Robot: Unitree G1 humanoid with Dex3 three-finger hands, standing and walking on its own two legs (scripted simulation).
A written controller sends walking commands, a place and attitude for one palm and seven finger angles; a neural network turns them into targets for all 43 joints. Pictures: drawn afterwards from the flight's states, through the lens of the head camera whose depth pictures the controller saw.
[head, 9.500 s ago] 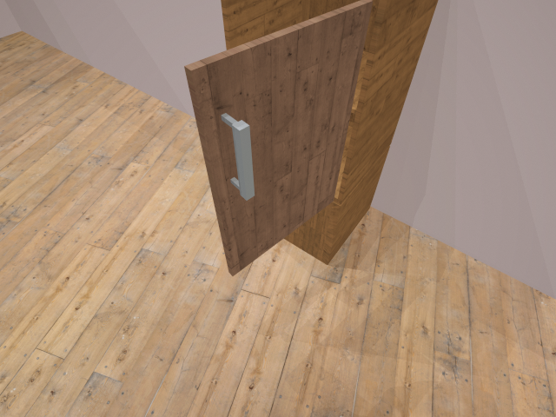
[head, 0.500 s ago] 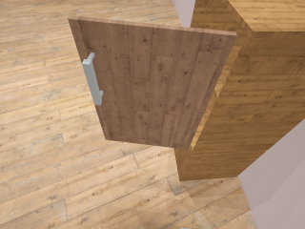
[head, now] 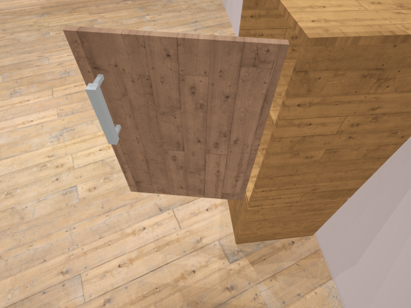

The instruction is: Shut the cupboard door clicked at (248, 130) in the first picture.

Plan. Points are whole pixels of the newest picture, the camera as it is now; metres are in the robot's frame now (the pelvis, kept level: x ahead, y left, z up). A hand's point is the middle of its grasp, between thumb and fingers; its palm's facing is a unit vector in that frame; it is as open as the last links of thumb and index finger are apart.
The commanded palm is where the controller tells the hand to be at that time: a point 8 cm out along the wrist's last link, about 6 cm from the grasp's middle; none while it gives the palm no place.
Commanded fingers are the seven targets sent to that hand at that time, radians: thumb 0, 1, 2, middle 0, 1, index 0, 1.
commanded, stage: come to a stop and stand still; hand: left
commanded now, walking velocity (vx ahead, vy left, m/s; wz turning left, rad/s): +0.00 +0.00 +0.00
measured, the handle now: (107, 111) +0.50 +0.26 +0.08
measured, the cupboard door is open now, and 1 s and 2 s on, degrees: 79 79 79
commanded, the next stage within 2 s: look again from close up in 0.58 s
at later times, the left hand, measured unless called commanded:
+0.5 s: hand out of the picture -0.06 +0.23 -0.17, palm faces +0.01 -0.97 -0.22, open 7.4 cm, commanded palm none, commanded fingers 0.00 0.90 0.90 -0.20 -0.30 -0.20 -0.30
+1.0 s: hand out of the picture -0.03 +0.18 -0.17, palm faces -0.02 -0.99 -0.16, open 7.3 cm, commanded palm none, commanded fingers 0.00 0.90 0.90 -0.20 -0.30 -0.20 -0.30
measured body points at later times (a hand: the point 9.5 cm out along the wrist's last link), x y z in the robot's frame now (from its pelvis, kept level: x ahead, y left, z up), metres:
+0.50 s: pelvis -0.04 +0.04 +0.00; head -0.04 +0.04 +0.45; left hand -0.05 +0.28 -0.15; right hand +0.00 -0.19 -0.15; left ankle -0.01 +0.11 -0.73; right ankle -0.02 -0.10 -0.73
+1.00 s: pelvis -0.02 +0.02 +0.01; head -0.01 +0.03 +0.46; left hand -0.02 +0.24 -0.16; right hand -0.03 -0.19 -0.15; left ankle -0.01 +0.11 -0.73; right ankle -0.02 -0.11 -0.73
